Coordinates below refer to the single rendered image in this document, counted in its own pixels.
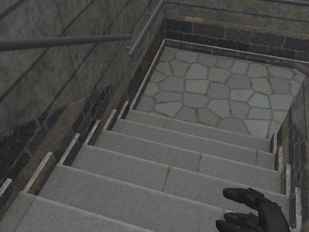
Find stairs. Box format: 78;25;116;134
0;109;300;232

